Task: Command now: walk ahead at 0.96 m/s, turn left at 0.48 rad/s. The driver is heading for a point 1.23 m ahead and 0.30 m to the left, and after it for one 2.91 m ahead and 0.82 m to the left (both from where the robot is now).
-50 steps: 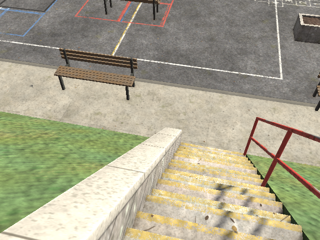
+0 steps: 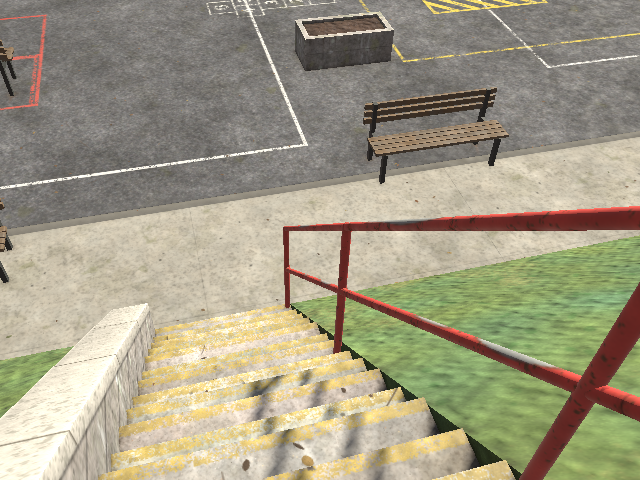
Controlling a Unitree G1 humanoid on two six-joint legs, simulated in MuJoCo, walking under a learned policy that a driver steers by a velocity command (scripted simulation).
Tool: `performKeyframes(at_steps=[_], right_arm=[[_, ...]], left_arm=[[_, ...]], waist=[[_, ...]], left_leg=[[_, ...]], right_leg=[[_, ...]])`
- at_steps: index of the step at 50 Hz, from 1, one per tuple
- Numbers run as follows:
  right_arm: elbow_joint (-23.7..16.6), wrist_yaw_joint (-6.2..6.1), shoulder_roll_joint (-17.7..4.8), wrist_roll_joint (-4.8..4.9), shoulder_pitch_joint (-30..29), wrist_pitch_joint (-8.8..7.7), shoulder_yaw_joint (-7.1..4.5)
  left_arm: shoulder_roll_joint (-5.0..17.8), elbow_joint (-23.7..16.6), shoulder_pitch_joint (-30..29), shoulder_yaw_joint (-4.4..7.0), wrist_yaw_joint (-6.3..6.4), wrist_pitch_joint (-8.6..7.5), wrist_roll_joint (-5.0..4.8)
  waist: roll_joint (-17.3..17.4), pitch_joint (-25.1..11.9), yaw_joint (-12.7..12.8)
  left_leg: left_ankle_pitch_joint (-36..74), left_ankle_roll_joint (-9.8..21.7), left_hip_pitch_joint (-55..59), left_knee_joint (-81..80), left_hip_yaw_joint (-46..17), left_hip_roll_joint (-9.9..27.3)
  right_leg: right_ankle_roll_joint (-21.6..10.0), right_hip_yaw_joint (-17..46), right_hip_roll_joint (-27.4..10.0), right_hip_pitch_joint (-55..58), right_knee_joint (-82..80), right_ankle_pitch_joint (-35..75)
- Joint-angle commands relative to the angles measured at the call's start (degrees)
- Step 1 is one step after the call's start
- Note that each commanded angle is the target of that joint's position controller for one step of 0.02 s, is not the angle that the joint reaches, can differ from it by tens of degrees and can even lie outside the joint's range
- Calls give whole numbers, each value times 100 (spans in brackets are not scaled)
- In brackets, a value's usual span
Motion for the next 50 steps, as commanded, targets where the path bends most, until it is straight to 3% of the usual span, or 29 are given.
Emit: performKeyframes(at_steps=[1,2,3,4,6,7,9,11,14,18,21,23,24,25,26,28,29,30,32,34,37,40,42,44,45,46,47,48,50], right_arm=[[151,50,-495,77,1336,80,-148],[416,90,-473,48,1886,100,-37],[179,150,-577,82,1458,41,50],[64,102,-751,83,1587,-80,-62],[63,-25,-1033,80,999,-203,-155],[-35,-96,-835,-73,931,-300,-41],[-159,-261,-177,82,693,-312,214],[-45,-288,-550,135,744,-385,132],[-219,-338,-318,153,661,-341,197],[-90,-184,-126,-69,567,-273,242],[-5,-236,-247,-241,186,-152,169],[173,-108,-223,-209,484,-37,183],[178,-37,-266,-250,379,-62,114],[-57,9,320,-105,425,-110,195],[-220,-98,372,46,706,-173,256],[-166,-245,178,-341,-162,-260,209],[-280,-271,29,-390,-255,-248,167],[-417,-304,191,-463,-453,-221,182],[-326,-219,181,-432,-733,-144,219],[234,-140,6,-462,-104,-108,59],[-252,-9,125,-297,-1546,-340,137],[-206,138,108,-27,-1809,-338,93],[212,-28,-213,-82,-388,-216,-27],[987,-139,-797,-221,1537,-205,-269],[1001,-69,-726,-266,1861,-241,-397],[1167,7,-609,-212,1894,-238,-260],[1146,73,-596,-321,1813,-350,-81],[1222,78,-497,-225,2007,-400,-122],[1206,27,-474,-224,1449,-572,-105]], left_arm=[[540,-191,-200,171,118,9,3],[-22,-374,-939,82,84,-51,141],[-72,-831,-743,-21,116,-133,241],[306,-920,-868,18,129,-293,232],[313,-960,-1196,27,123,-337,180],[490,-841,-1264,112,147,-310,240],[52,-876,-1313,-68,16,-161,289],[270,-333,-687,107,-54,-191,183],[456,-399,-1104,199,-183,-369,45],[-26,-579,-1163,186,-138,-448,-84],[231,-231,-45,307,-11,-484,-147],[398,-27,845,413,-10,-530,-277],[691,199,1562,570,-30,-418,-343],[638,171,1746,476,-101,-369,-162],[637,123,1792,431,-299,-439,-64],[721,410,2434,513,-341,-593,-256],[621,415,2159,395,-304,-611,-229],[851,587,2105,418,-253,-796,-244],[460,607,1521,186,-144,-739,-201],[936,585,1320,245,-174,-665,-178],[542,640,1377,162,-47,-717,-275],[851,847,1472,252,-69,-671,-172],[1053,1004,923,316,-53,-725,-89],[664,1279,1475,326,37,-621,51],[892,1321,1303,502,194,-385,45],[488,1124,1010,419,209,-332,90],[-79,813,2055,248,165,-387,-113],[247,1158,2249,314,130,-410,-27],[197,978,1757,329,166,-370,123]], waist=[[784,61,-838],[1580,212,-1076],[1026,289,-487],[264,-298,-676],[600,-119,-435],[-66,-1,-263],[-235,-10,-161],[278,-455,-56],[127,-120,-245],[580,344,-727],[1017,222,-355],[-14,462,-105],[-479,362,171],[-1388,236,-20],[-1580,-361,-202],[-695,-284,340],[-346,114,-42],[-1242,318,-189],[-688,797,-388],[-911,499,-528],[-266,737,-211],[-751,827,223],[-1818,588,-458],[-1041,124,-915],[60,464,-1447],[973,834,-1276],[1355,93,-258],[343,-169,-401],[748,-147,-160]], left_leg=[[198,784,1358,-1294,-227,331],[3123,881,2696,1008,-802,712],[4885,1072,3053,1465,-1640,739],[3380,1482,3013,992,-2361,1164],[808,1727,1875,243,-3437,1392],[134,1433,1596,737,-3219,1082],[599,1040,-492,519,-2651,258],[-146,928,-555,1279,-2796,121],[-1861,775,-1024,1776,-2589,-411],[-1653,908,-1102,2366,-2788,-705],[-774,1019,-590,3765,-3179,-658],[508,926,-734,5420,-2411,-1030],[-1509,855,-2058,7012,-2010,-1177],[-5148,629,-4141,8892,-1295,-1739],[-5104,565,-5389,8715,-743,-1035],[-4218,578,-5576,8992,-523,-685],[-3018,457,-5328,7915,-663,-486],[-2162,263,-5545,7166,-1180,-232],[-92,-350,-3663,4273,-987,-144],[476,-181,-2686,4851,-447,-391],[3363,-85,-2945,2069,-696,-384],[3105,-202,-882,864,107,-179],[2785,24,-240,1388,46,287],[1250,215,1452,-229,53,314],[854,469,1707,-2054,-8,483],[2162,369,2350,-865,46,680],[5720,438,3648,1597,-836,1626],[3651,516,3442,1048,-1201,1864],[-326,847,1752,757,-1901,2187]], right_leg=[[-144,1359,-1042,-1118,1763,5991],[312,88,-209,-3945,4282,991],[638,123,-324,-5249,3735,634],[852,813,-716,-5246,2665,921],[1088,1009,-1026,-5402,1862,963],[1322,1324,-1241,-5448,552,2928],[1574,774,-902,-3254,-1710,5136],[1343,922,-950,-2286,-1911,7175],[1305,991,-831,-1278,-4113,8634],[1244,1098,-640,-78,-5443,8062],[940,1744,-1103,402,-5920,7594],[1138,999,-1210,1711,-7565,7995],[913,1439,-1703,2985,-7644,8103],[674,1846,-2534,4429,-5575,10568],[512,2117,-3078,5287,-4277,10862],[203,2253,-2847,3846,-4803,8582],[365,2117,-2511,2353,-4883,7454],[141,2997,-2987,1845,-4642,7559],[169,2658,-2778,-659,-5520,5486],[309,2444,-2633,-1014,-5020,5582],[538,1764,-1791,-644,-4200,3195],[184,1512,-1872,-760,-4718,2894],[77,1680,-2089,-476,-3088,4102],[322,1032,-1644,-78,-325,6605],[355,642,-902,-347,2063,4939],[315,704,-194,-2167,3371,823],[375,1468,-294,-3703,2882,139],[348,1554,-732,-4019,1741,1090],[530,1977,-1130,-4041,408,2553]])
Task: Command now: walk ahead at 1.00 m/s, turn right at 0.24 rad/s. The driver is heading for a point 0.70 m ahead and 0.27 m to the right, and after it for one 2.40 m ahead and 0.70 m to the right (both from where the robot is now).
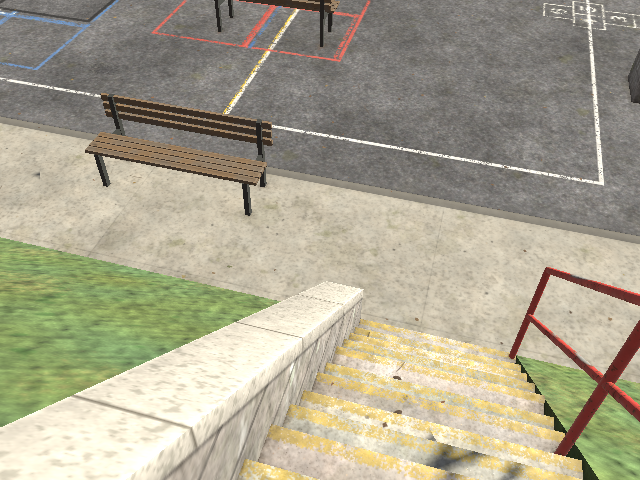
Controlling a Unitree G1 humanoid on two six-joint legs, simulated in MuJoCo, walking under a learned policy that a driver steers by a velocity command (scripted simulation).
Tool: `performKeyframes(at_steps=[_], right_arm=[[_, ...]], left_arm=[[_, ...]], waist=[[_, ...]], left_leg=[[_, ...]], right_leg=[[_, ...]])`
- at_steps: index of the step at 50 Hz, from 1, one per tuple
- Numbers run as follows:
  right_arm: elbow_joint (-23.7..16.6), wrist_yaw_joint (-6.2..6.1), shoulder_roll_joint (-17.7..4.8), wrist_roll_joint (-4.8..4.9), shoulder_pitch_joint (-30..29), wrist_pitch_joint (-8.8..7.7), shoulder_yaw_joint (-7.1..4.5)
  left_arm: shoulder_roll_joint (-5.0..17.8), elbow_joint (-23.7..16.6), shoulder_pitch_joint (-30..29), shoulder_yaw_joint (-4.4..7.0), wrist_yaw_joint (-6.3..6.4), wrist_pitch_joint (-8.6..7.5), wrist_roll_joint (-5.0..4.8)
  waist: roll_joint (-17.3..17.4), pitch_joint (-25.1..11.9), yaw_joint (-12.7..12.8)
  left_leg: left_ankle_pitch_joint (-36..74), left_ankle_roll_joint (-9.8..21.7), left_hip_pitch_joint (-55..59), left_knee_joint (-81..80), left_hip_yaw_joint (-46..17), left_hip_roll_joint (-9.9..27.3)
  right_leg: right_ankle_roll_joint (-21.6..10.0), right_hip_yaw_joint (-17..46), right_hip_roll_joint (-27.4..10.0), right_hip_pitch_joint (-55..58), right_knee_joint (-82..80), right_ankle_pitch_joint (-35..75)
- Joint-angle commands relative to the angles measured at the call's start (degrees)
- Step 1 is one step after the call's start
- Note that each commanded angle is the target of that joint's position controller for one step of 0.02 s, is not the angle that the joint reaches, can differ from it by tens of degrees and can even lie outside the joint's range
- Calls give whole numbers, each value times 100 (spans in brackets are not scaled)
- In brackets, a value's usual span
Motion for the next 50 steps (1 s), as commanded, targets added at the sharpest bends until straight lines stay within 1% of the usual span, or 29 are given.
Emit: performKeyframes(at_steps=[1,2,4,5,7,9,11,12,13,14,15,16,18,19,21,22,24,26,30,33,34,35,36,38,41,43,46,48,50], right_arm=[[100,-92,-443,30,827,-178,-3],[71,-110,-269,2,491,-215,111],[-63,-81,-793,-45,308,-368,28],[76,-118,-382,87,303,-481,57],[-8,-238,-333,286,-158,-567,99],[-5,-300,-442,258,-15,-474,85],[120,-285,-661,91,240,-395,16],[31,-274,-974,-98,303,-233,-116],[136,-394,-836,-241,740,-35,-113],[146,-495,-1005,-242,331,137,-218],[-11,-510,-515,-320,-333,225,-142],[-843,-512,180,-256,-441,184,98],[-991,-354,-163,-350,-186,-9,140],[-1041,-381,40,-341,-552,-87,170],[-1219,-362,-326,-222,-1271,57,134],[-891,-385,-223,-241,-778,117,125],[-654,-316,-424,-144,-317,102,-7],[-809,-171,-147,-154,-706,89,150],[-995,-194,-160,-33,-795,64,119],[-712,-315,-499,229,570,-8,-123],[-361,-337,-611,203,1629,10,-209],[-369,-277,-587,324,1607,100,-193],[-501,-85,-370,83,1098,58,14],[-466,-38,-578,146,1480,-98,-86],[-271,-174,-525,94,1464,-296,107],[-305,-253,-164,42,1230,-294,344],[12,-149,-1075,65,1418,-306,145],[202,-203,-564,78,1713,-292,238],[301,-240,-397,-11,1801,-296,257]], left_arm=[[289,-449,-186,71,28,79,136],[199,-578,-479,63,20,175,118],[97,-264,103,63,-10,316,70],[277,-439,-239,126,-58,249,41],[67,-743,-886,36,-207,115,-90],[61,-882,-1166,-23,-251,144,-147],[339,-607,-452,104,-164,243,7],[600,-777,-431,203,-187,358,-161],[727,-591,-61,253,-219,277,-235],[679,-301,1115,317,-249,309,-187],[562,-220,1178,261,-362,278,-260],[901,-212,716,147,-439,187,-371],[1102,-73,1101,229,-374,129,-448],[1190,-183,552,220,-266,106,-352],[483,-563,-110,-72,-182,19,-212],[497,-572,-195,-88,-182,-7,-139],[490,-517,-257,-68,-116,-98,-307],[433,-699,-518,-117,-33,-75,-460],[566,-962,-685,-27,-128,28,-273],[470,-847,-741,-15,3,288,-88],[364,-931,-1090,-23,11,307,-125],[-101,-1050,-1100,-34,-42,286,-162],[-752,-1495,-690,-215,-109,287,-346],[-123,-1401,-722,-97,2,223,-254],[-44,-1641,-1885,-107,104,261,130],[-214,-1663,-2183,-243,8,222,4],[-3,-1065,-1478,-46,-106,302,-70],[205,-1214,-2471,52,-189,145,-151],[2,-1312,-3071,-55,-255,-38,-79]], waist=[[534,459,8],[420,709,145],[850,269,369],[445,227,423],[340,329,484],[753,639,172],[886,624,283],[782,568,302],[460,735,177],[300,156,929],[-755,742,1236],[-2003,914,245],[-437,-205,164],[-811,-90,19],[-69,300,-278],[-248,189,-388],[-527,-84,-611],[-295,-306,-515],[-1094,358,-141],[-1053,437,-409],[-789,350,-984],[397,692,-927],[1330,294,26],[1049,-274,-296],[643,717,-78],[80,1070,-10],[1025,453,83],[456,1043,-359],[281,834,-586]], left_leg=[[2369,1098,195,-503,-2081,2180],[2489,1076,-1317,-395,-1682,2131],[3122,898,-1782,112,-1380,2096],[1408,386,-1746,464,-698,1333],[-610,72,-3002,590,98,1078],[-5,224,-2456,1229,329,1157],[1629,225,-1306,2363,155,1523],[3004,437,-732,2778,432,1573],[4503,554,-106,4111,437,1613],[5205,542,-529,6389,259,1483],[122,543,-2593,9056,687,374],[-1782,424,-4778,9026,501,49],[-2197,167,-5455,7235,-664,501],[-1306,-127,-5859,6393,-1033,636],[1317,-697,-4373,3974,-600,313],[2300,-700,-3227,3984,-413,269],[4128,-540,-2376,2926,-359,148],[5743,-385,-559,1371,-143,-105],[4962,-254,178,111,-186,-283],[4501,-160,1245,-1836,-309,250],[4688,87,2207,-2274,-566,610],[6130,498,2400,-2771,-1653,1649],[8479,-304,3583,834,-947,1743],[6201,-329,3349,87,-1321,1903],[4289,-216,851,286,-2108,1897],[3350,-295,-1000,-375,-1911,1607],[3700,-251,-380,21,-1572,1533],[1642,-250,499,716,-1337,1060],[941,-94,610,952,-984,867]], right_leg=[[368,634,-402,-2310,-2294,2406],[645,373,-321,-1238,-3124,3157],[651,-299,-150,-320,-2657,3842],[499,69,-324,-252,-4137,5668],[394,-430,-209,1672,-5681,8073],[371,-1077,-60,1850,-6132,7582],[-22,-1279,-127,1495,-5600,6451],[-148,-1494,-20,1637,-6757,4152],[-373,-1303,-122,1687,-7924,3628],[-673,-722,-322,3044,-8246,3801],[-906,-122,-668,3643,-8292,5199],[-554,356,-765,3942,-5951,9098],[-1401,2415,-1474,4113,-6403,5948],[-1760,3414,-1917,3557,-6896,3983],[-1464,3073,-1316,1141,-7199,3676],[-1340,2797,-1102,436,-6924,4514],[-907,2172,-408,257,-5831,4436],[-632,1717,206,-629,-5498,1908],[-703,1810,270,-308,-4618,2007],[-831,1716,421,361,-2587,3985],[-788,1472,434,-279,-920,4240],[-612,855,1337,-1275,1770,381],[-625,134,968,-3497,2389,-993],[-527,-181,204,-4007,1851,640],[2,430,-210,-4377,-7,2358],[378,129,63,-3055,-2368,3609],[203,68,144,-2114,-2569,4782],[-11,289,101,-3327,-4064,6047],[17,-48,81,-2730,-5107,6891]])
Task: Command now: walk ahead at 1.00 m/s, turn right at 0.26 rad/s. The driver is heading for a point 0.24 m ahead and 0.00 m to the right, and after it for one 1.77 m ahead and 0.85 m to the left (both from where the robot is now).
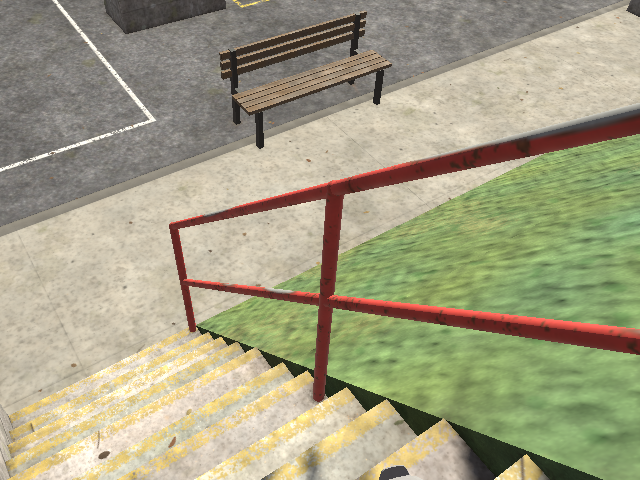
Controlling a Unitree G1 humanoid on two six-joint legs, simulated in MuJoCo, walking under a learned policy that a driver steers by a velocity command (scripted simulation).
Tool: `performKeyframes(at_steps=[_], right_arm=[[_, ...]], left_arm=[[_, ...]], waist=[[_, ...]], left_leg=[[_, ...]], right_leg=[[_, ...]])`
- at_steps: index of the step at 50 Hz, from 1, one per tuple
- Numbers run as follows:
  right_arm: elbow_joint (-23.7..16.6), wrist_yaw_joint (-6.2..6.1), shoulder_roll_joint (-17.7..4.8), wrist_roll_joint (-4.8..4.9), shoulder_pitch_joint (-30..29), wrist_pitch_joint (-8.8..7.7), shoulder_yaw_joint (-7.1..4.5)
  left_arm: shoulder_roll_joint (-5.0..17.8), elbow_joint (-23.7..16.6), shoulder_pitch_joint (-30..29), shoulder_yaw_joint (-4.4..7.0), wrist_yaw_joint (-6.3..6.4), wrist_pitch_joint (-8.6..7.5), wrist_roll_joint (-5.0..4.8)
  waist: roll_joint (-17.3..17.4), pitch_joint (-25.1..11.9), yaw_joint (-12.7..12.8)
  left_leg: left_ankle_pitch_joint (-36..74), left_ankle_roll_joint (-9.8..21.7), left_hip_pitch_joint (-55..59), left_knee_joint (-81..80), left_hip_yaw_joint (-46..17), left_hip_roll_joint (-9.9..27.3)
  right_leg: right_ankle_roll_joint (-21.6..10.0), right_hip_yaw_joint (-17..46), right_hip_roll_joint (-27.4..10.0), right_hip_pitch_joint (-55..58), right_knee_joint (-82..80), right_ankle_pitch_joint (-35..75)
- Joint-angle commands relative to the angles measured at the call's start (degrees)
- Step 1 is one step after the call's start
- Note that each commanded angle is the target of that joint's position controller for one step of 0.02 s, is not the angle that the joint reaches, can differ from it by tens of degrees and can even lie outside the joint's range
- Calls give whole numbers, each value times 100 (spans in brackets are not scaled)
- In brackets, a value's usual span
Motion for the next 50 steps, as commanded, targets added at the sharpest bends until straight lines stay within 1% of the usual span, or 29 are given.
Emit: performKeyframes(at_steps=[1,3,7,9,11,12,13,14,15,17,18,21,23,24,25,27,28,29,30,31,32,33,34,37,41,44,47,49,50], right_arm=[[-102,-87,-564,5,101,-135,-110],[-241,-198,-918,-106,-516,-30,-202],[-53,-138,-538,-338,-657,43,-234],[117,31,-586,-175,-641,67,-276],[-167,-161,-1013,-93,-1749,187,-527],[-415,-224,-699,147,-875,171,-516],[-411,-226,-188,114,39,217,-378],[-441,-204,-242,-179,-294,305,-328],[-461,-170,-434,-243,-1091,364,-410],[-752,-112,-321,-220,-1169,438,-405],[-533,-87,-5,-253,-729,487,-295],[-624,124,180,-126,-652,345,-184],[-1281,-45,-17,-111,-1553,433,-170],[-1207,-95,-416,-101,-1436,445,-313],[-1126,-142,-712,-83,-1215,485,-429],[-598,-3,-1021,93,462,506,-649],[-600,182,-1148,225,439,477,-590],[-531,210,-1260,423,-101,446,-402],[-546,216,-1369,393,104,392,-460],[-555,174,-1510,200,215,445,-529],[-524,103,-1299,118,-160,398,-450],[-766,39,-1709,48,-649,311,-528],[-963,-22,-1108,40,-981,285,-361],[-1341,-15,-856,158,-1860,316,-234],[-1083,-221,-570,130,-933,315,-265],[-1382,-127,-637,208,-1800,338,-257],[-1382,-96,-633,37,-1728,414,-270],[-1569,-139,-813,-79,-2694,459,-351],[-1670,-72,-741,57,-3094,501,-367]], left_arm=[[201,-476,-1322,89,-117,-318,-39],[338,-502,-1282,126,-192,-295,-139],[757,6,-541,280,-239,-301,-283],[889,952,2126,441,-110,-142,-127],[997,1050,2797,465,-166,-60,-26],[980,920,2491,256,-197,-241,142],[1333,1070,2432,387,-168,-338,64],[1178,951,1949,438,-169,-455,-23],[399,768,1178,217,-183,-625,7],[203,497,645,52,-77,-765,-80],[569,539,529,94,30,-757,-108],[511,552,491,118,61,-1017,-311],[1053,501,424,257,33,-861,-342],[1082,584,492,280,25,-758,-170],[1092,547,675,280,11,-597,-62],[1190,505,570,307,161,-269,58],[625,192,115,183,215,-57,83],[119,-596,222,18,272,-43,186],[592,-697,260,54,178,-122,361],[699,-615,504,75,132,-205,219],[411,-539,318,1,166,-300,291],[367,-874,48,-51,168,-323,266],[603,-801,-518,30,211,-260,197],[442,-476,4,33,128,41,48],[578,-813,-717,110,-60,-99,211],[345,-786,-498,57,-159,-208,-29],[520,-803,-23,173,-40,-181,-172],[1174,-198,1991,471,56,-233,-307],[1348,90,3071,581,51,-173,-396]], waist=[[553,590,-99],[699,504,163],[508,443,24],[21,-300,1040],[-565,544,2098],[-456,264,1049],[-606,-531,410],[-735,-432,362],[-369,260,375],[-195,540,-186],[-523,242,-401],[-176,-228,-601],[-926,-219,-384],[-922,-241,-354],[-545,179,-295],[32,-535,-1074],[1602,556,-1241],[2843,860,-8],[1591,201,-94],[839,-338,5],[175,138,286],[978,-219,440],[307,79,361],[573,-172,770],[503,-66,307],[677,-136,311],[1415,173,80],[1521,-321,1180],[1028,-517,1809]], left_leg=[[3463,10,-37,-1398,-2037,977],[3219,523,-622,-1565,-2314,1108],[3688,946,443,-105,-2351,725],[5949,676,-1206,2404,-1316,444],[759,527,-3059,5288,-1184,-748],[63,484,-4357,5104,-1528,-580],[653,389,-5042,4291,-1531,-41],[1722,337,-4627,2945,-1891,530],[2548,303,-4137,2604,-1997,475],[5321,-150,-2184,114,-1335,390],[6042,-270,-1276,535,-933,152],[9405,-86,195,-1517,-635,22],[8537,206,-87,-1962,-629,410],[8084,242,163,-1496,-98,204],[6864,378,-180,-1692,203,115],[5294,874,1531,-2482,-7,13],[7916,1306,1028,-3068,-1250,503],[11152,950,1626,-1621,-2492,383],[10297,1099,1744,-1787,-3438,854],[7568,1436,1639,-2119,-4142,1278],[6862,1438,918,-1868,-4198,1326],[4132,1698,524,-2877,-5539,1757],[3140,1787,-361,-3296,-5864,1564],[4044,1312,-2204,-2784,-4829,820],[3204,1353,-843,-1073,-4197,-122],[2096,1015,-2308,-938,-3510,-610],[2988,1049,-1514,-206,-3608,-611],[4117,991,-1723,1614,-3515,-568],[5057,884,-2189,3257,-3108,-685]], right_leg=[[-50,-202,-79,-181,-1269,1498],[16,-313,-404,1313,-2371,1511],[282,-189,-1059,2274,-4434,1355],[387,-1579,-217,5803,-3704,841],[-78,-493,-1153,6624,-5285,408],[81,39,-1855,7390,-3030,3630],[-645,1029,-2888,8050,-2720,2834],[-840,1320,-2885,6304,-3381,-1191],[-378,620,-2141,4656,-3387,-2176],[-146,-411,-2174,1945,-3345,-1459],[-26,-633,-2100,1386,-3049,-2126],[790,-2093,-1448,783,-1947,-4493],[482,-1319,-2354,1603,-1522,-3611],[415,-1412,-2434,1719,-896,-3513],[379,-1705,-2527,2189,-92,-2452],[212,-2087,-2183,2185,3388,-543],[219,-2186,-826,951,6983,-3687],[202,-1577,-390,-1600,6454,-6418],[231,-884,-665,-1731,5420,-6649],[311,-353,-815,-1759,4592,-6450],[458,-42,-970,-2105,4136,-5348],[675,30,-917,-2168,2807,-4134],[1033,208,-988,-1722,1923,-3312],[1133,-232,-611,1013,1560,-1396],[907,36,-437,416,-1135,398],[879,-560,-49,3313,-2627,1527],[756,-221,-259,3519,-3485,688],[534,75,-845,5139,-4048,1209],[521,79,-1059,6231,-4414,1308]])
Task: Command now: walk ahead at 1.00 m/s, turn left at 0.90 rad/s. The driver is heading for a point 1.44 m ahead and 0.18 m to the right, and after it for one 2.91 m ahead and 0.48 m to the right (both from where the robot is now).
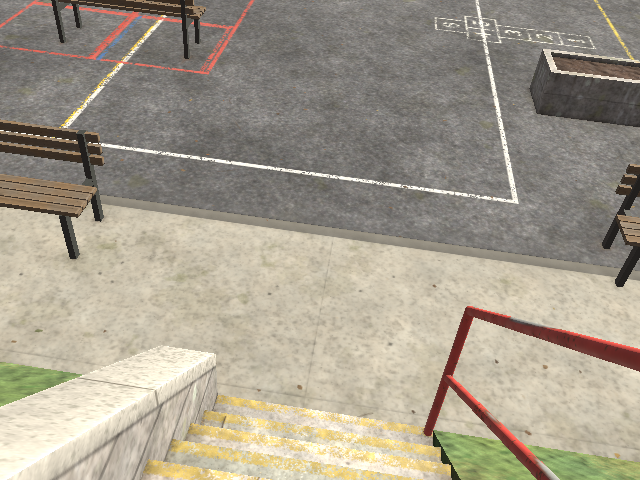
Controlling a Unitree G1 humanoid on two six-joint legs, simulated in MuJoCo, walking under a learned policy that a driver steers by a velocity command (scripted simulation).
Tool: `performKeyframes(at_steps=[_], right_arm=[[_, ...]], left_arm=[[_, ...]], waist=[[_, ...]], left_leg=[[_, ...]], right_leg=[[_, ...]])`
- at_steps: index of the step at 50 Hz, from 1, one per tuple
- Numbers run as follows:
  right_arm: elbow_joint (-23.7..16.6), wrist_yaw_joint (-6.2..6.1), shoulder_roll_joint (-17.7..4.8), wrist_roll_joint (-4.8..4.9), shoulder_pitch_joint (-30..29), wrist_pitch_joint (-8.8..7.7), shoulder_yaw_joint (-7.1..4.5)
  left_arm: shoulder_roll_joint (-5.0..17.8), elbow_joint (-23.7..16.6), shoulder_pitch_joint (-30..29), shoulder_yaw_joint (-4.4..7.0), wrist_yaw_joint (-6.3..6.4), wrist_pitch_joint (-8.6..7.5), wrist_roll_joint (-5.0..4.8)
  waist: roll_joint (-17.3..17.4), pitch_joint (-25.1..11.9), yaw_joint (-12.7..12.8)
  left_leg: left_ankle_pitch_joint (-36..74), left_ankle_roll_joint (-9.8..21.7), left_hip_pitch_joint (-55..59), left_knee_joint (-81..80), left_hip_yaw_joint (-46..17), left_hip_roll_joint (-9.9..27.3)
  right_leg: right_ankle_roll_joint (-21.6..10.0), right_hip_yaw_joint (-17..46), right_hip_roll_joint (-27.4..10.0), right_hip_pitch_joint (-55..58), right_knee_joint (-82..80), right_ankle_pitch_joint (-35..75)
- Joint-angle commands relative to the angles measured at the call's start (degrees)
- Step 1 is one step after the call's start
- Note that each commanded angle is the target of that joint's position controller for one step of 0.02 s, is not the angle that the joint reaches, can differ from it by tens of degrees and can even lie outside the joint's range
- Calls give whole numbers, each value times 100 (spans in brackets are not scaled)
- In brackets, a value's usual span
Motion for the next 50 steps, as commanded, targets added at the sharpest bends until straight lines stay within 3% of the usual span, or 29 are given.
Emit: performKeyframes(at_steps=[1,3,4,7,9,10,11,12,18,20,22,23,24,25,26,27,29,30,31,35,39,41,43,44,45,46,47,48,50], right_arm=[[-635,85,-212,-6,-1424,7,-100],[-952,8,568,173,-324,-88,129],[-935,-60,118,13,-866,-146,57],[-1191,-82,247,-334,-1583,-128,123],[-1273,-76,363,-204,-2075,-109,261],[-956,6,259,-185,-1794,-61,175],[-809,-1,172,-184,-1279,-73,93],[-707,-27,-306,-154,-1438,-152,-38],[-1016,373,130,177,-3381,-208,114],[-860,285,-296,197,-2652,-155,-94],[-245,207,-588,193,-1177,-204,-262],[243,190,-643,64,-23,-138,-349],[687,173,-672,-37,1504,-68,-451],[638,274,-631,121,1371,-113,-371],[492,270,-986,209,471,-142,-384],[567,259,-581,267,425,-182,-350],[283,250,264,-179,-654,-435,4],[245,129,367,-76,-770,-564,95],[237,105,-89,-82,-906,-637,-17],[211,52,-455,231,-1220,-888,-107],[304,29,-691,-132,-322,-583,-168],[341,-97,-1180,-210,-809,-330,-321],[233,-202,-630,-220,-1257,-118,-290],[-194,-170,192,-225,-1476,-56,-54],[-782,-170,328,-419,-1339,-115,100],[-666,-122,-155,-388,-1254,-174,44],[-588,-124,127,-352,-1429,-322,93],[-761,-83,112,-343,-1437,-405,125],[-946,-15,43,-270,-2373,-279,156]], left_arm=[[464,415,2544,298,-12,8,-355],[447,495,2015,88,-204,-37,62],[365,510,2245,84,-226,-194,6],[585,885,2887,-56,-157,-340,92],[39,693,2087,-331,-63,-324,165],[252,611,1575,-350,-70,-337,108],[846,632,1613,-241,-88,-404,127],[710,800,1661,-240,-29,-385,30],[476,1113,2359,-259,146,-35,296],[755,1210,1955,-99,214,-30,461],[416,1395,2258,-100,122,-77,424],[422,1620,2438,-50,118,-39,384],[680,1441,1524,115,139,-43,252],[555,1133,1300,191,174,-32,212],[213,521,2031,21,77,-57,93],[191,673,1540,-63,135,15,373],[226,1017,1578,61,159,134,286],[-22,696,1441,-17,126,183,274],[-301,775,1795,-103,81,257,407],[-164,240,1188,-94,-20,335,321],[342,172,565,33,-66,241,84],[420,453,1778,143,-46,357,-33],[671,990,3275,280,-170,253,44],[927,1264,3132,160,-272,216,-37],[804,1374,3340,33,-238,119,-222],[849,1428,3746,111,-168,132,-49],[706,1456,3557,29,-50,142,77],[1161,1260,2965,108,20,75,102],[414,630,1613,-132,174,26,121]], waist=[[229,679,1842],[-1704,614,375],[-935,449,639],[-351,705,464],[575,1110,217],[720,796,208],[-100,565,-26],[59,856,17],[-175,1348,1223],[-786,1234,980],[16,1002,688],[422,654,261],[1118,685,-850],[1788,1010,-732],[2253,215,467],[1519,360,94],[984,957,666],[790,1046,1044],[1373,775,1324],[1529,330,1437],[1006,787,678],[1752,541,1273],[478,732,2146],[-1824,1585,1575],[-1875,1314,963],[-823,613,1180],[-168,581,1030],[-295,289,627],[467,556,391]], left_leg=[[2262,457,-2613,3345,-192,-84],[574,361,-5482,3870,548,305],[1493,322,-5824,3349,681,713],[3216,43,-6254,2221,-255,1134],[5057,-460,-4680,-71,309,922],[5775,-553,-3288,50,482,850],[6389,-483,-2710,0,298,950],[7304,-411,-3442,-1003,-46,972],[8011,-254,-1999,-4447,893,1543],[7455,-218,-1817,-4659,965,2040],[6497,-180,35,-5848,1216,1891],[6050,-191,1716,-5896,1824,1429],[6271,270,3196,-6294,1495,1720],[7177,334,3306,-5836,953,2254],[6910,1293,3929,-4843,-1000,3266],[5169,1496,2428,-5386,-1155,3372],[4427,579,230,-4970,18,2732],[4728,310,-1373,-4866,624,2735],[4239,331,-2249,-4840,777,2854],[1461,-350,-2628,-3807,938,2977],[2011,-155,-1754,-2373,1466,3208],[3954,4,-1178,-1178,1414,3624],[5092,-157,-1651,3679,2485,2462],[239,-41,-4406,5807,2651,1326],[73,-22,-5693,4773,2031,1589],[18,-97,-5806,3704,1423,1818],[1055,-202,-6016,3136,987,1913],[2551,-489,-6132,1792,840,1964],[4672,-1180,-3919,-683,906,1685]], right_leg=[[-264,602,-1111,2639,-1642,-232],[409,609,-1453,3723,1672,3399],[161,845,-1384,3429,1121,1571],[-105,1859,-1610,1411,1381,-1008],[-186,1468,-1297,-1067,592,-2788],[-288,1398,-1092,-1764,289,-3205],[-406,2006,-1480,-1880,564,-2892],[-344,1592,-1086,-1200,1397,-3541],[-1043,1012,-678,-142,1593,-4699],[-1399,1155,-1076,528,2301,-3841],[-1276,373,-679,347,4053,-2045],[-1174,-23,-586,-316,5498,-845],[-895,-397,-10,-1912,8152,-2472],[-824,-742,775,-3363,9141,-6973],[-546,-153,501,-4758,7624,-6865],[-527,215,45,-4070,6968,-6881],[-477,491,-114,-3024,5559,-5368],[-165,140,98,-2039,4024,-3519],[17,-453,221,-985,3828,-2038],[-182,129,-111,-386,2477,1209],[-354,-1059,-42,40,1024,719],[-767,-1188,-425,511,1041,-1211],[-1651,-430,-432,1581,-918,-2229],[-1160,-229,-365,1920,1242,2121],[-948,844,-349,2389,1735,3313],[-1118,1684,-716,2422,1391,338],[-1276,2069,-954,1970,1362,-991],[-1597,3036,-1371,1598,766,-3176],[-1819,3446,-901,-1124,-424,-4847]])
